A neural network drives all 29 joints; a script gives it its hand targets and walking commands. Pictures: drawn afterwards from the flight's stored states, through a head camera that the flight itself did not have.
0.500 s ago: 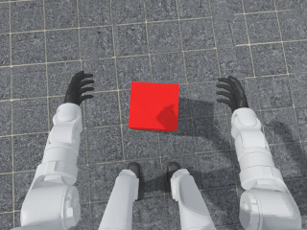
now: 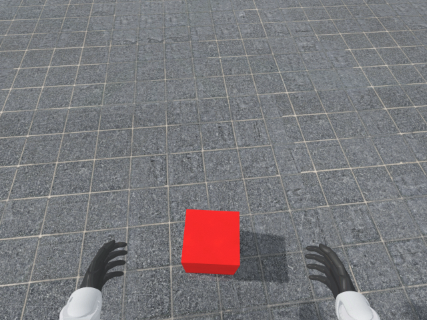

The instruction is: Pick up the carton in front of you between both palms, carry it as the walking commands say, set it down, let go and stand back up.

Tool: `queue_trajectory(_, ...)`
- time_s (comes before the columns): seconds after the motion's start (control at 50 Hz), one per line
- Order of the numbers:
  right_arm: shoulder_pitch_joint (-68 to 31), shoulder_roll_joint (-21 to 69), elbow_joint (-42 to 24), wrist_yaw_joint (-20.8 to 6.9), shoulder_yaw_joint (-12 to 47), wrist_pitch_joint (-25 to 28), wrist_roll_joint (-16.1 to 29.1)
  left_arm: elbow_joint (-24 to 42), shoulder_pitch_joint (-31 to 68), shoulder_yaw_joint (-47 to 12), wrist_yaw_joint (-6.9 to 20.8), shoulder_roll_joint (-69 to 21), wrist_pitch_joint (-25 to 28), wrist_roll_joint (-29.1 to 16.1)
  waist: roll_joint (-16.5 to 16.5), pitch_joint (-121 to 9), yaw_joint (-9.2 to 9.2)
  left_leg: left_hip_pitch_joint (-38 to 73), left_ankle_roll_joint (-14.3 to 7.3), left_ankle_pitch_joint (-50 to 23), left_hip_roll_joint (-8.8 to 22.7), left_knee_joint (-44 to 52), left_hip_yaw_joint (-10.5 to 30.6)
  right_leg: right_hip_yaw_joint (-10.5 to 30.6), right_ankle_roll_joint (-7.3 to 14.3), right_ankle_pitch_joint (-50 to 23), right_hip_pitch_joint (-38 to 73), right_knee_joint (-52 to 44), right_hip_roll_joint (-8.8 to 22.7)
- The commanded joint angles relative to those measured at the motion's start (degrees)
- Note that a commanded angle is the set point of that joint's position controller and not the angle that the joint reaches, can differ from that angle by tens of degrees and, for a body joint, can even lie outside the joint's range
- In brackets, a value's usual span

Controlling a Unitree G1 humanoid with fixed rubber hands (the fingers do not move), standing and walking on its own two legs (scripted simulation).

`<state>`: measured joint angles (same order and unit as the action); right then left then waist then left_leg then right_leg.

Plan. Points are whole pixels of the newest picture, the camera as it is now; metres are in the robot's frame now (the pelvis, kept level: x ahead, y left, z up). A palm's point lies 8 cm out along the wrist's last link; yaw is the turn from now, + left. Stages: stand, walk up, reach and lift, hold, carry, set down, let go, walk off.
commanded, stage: let go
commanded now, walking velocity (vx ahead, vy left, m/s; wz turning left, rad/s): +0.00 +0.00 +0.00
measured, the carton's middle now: (211, 243) +0.40 +0.00 -0.65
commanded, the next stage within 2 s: stand in 0.52 s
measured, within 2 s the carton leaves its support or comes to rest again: neither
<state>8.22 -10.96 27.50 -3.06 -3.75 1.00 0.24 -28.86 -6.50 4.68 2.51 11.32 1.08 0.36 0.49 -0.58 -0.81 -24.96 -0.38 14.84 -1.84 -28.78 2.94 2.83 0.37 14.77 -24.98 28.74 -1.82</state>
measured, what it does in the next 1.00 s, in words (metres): stands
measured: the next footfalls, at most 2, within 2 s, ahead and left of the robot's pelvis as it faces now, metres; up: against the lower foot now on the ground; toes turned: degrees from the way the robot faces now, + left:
none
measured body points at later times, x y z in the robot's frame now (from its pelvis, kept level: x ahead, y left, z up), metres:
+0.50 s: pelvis +0.00 +0.00 +0.00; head +0.01 +0.00 +0.45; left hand +0.17 +0.23 -0.07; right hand +0.17 -0.23 -0.07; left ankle -0.02 +0.11 -0.74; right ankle -0.01 -0.11 -0.74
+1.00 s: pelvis +0.01 +0.00 +0.00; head +0.02 +0.00 +0.45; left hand +0.14 +0.30 -0.10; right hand +0.16 -0.29 -0.09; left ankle -0.02 +0.11 -0.74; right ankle -0.02 -0.11 -0.74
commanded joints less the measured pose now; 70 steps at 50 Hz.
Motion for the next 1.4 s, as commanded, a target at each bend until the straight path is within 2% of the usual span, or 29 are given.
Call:
queue_trajectory(0.0,1.44,-5.68,-6.85,-0.38,-0.56,0.18,0.20,6.81,-2.34,0.35,0.16,5.21,0.16,-0.23,-1.43,-10.68,0.73,14.65,1.54,-16.07,-0.14,5.07,-1.14,-1.57,-1.52,-15.59,13.94,-5.21,-0.22)
queue_trajectory(0.12,2.53,-6.45,-8.01,-1.14,0.13,-3.84,0.05,8.99,-4.03,-0.92,1.30,5.80,-3.87,-0.45,-0.87,0.30,0.96,16.64,1.26,-7.39,0.10,8.13,-1.73,-1.98,-1.31,-7.39,16.68,-8.20,-0.16)
queue_trajectory(0.22,1.49,-6.62,-8.02,-1.28,-0.32,-7.11,-0.69,9.68,-2.88,-0.94,1.90,6.08,-7.14,-0.19,-0.05,5.22,0.80,17.79,1.16,-4.07,0.10,8.09,-2.10,-2.10,-0.98,-3.82,17.41,-8.29,0.00)
queue_trajectory(0.46,1.65,-6.31,-9.17,-1.20,-0.60,-8.99,-1.36,10.79,-3.40,-0.44,1.56,5.92,-9.10,0.99,-0.70,4.14,0.94,20.57,1.08,-10.20,-0.30,6.74,-1.93,-2.02,-0.97,-10.01,20.65,-6.73,-0.16)
queue_trajectory(0.48,-0.82,-8.35,-12.41,0.32,-0.79,-12.21,-2.29,7.27,-6.97,-0.02,0.62,6.21,-7.28,-0.40,1.63,1.11,1.56,23.09,0.83,-13.67,-0.40,5.34,-1.96,-2.57,-1.61,-9.88,19.78,-5.01,-1.53)
queue_trajectory(0.5,0.78,-7.52,-11.73,0.87,-0.14,-12.89,-2.11,8.37,-6.04,-0.42,0.14,6.31,-6.93,-0.11,0.14,1.63,1.42,22.49,0.90,-14.55,-0.50,4.69,-1.82,-2.45,-1.52,-9.78,19.23,-4.65,-1.30)
queue_trajectory(0.52,0.18,-12.94,-2.20,3.44,-1.71,-8.35,-1.61,2.17,-3.50,1.29,-2.39,13.61,-5.11,2.24,-0.85,3.25,1.58,12.84,1.85,-9.45,2.67,3.08,-0.59,-0.33,-2.49,-8.46,13.28,-5.09,2.77)
queue_trajectory(0.56,1.37,-12.34,0.02,4.23,-1.17,-4.90,-2.44,0.69,-4.00,0.65,-3.48,12.96,-3.75,2.40,-0.38,1.59,0.59,13.82,1.52,-3.29,3.20,3.26,0.84,1.57,-1.40,-3.39,11.52,-5.62,3.90)
queue_trajectory(0.6,0.54,-12.25,2.31,4.19,-0.76,-3.12,-2.51,-0.89,-3.65,0.27,-3.70,12.56,-2.87,2.36,-0.87,0.96,0.78,13.29,0.92,-0.89,3.84,3.95,2.00,2.26,-0.79,-0.55,11.25,-5.91,4.05)
queue_trajectory(0.72,0.01,-14.30,6.96,4.28,-0.33,-1.22,-2.76,-5.25,-3.43,-0.09,-3.55,14.06,-1.45,2.01,-1.06,-2.59,1.06,15.00,0.15,-11.52,5.00,2.97,2.94,2.34,-0.56,-10.89,14.13,-4.15,4.59)
queue_trajectory(0.9,0.22,-17.01,12.40,4.64,0.25,-0.59,-2.33,-10.66,-3.33,-0.85,-3.92,16.45,-0.76,1.80,-0.66,-2.65,1.08,16.32,-0.10,-16.78,5.70,3.40,3.62,2.77,-0.09,-15.18,16.29,-4.33,5.29)
queue_trajectory(1.12,-1.16,-18.00,17.70,4.60,1.09,-0.34,-1.95,-16.09,-1.91,-1.62,-4.12,17.39,-0.43,1.54,-0.82,-2.12,1.11,17.43,-0.24,-18.75,6.31,5.18,3.90,3.31,0.08,-17.11,18.11,-5.69,6.10)
queue_trajectory(1.38,-2.61,-19.01,23.23,4.51,1.50,-0.28,-1.67,-21.78,-0.36,-2.25,-3.95,18.21,-0.31,1.31,-0.67,-0.63,1.15,17.98,-0.48,-14.71,7.06,8.62,4.66,4.12,0.07,-13.88,18.74,-8.67,6.92)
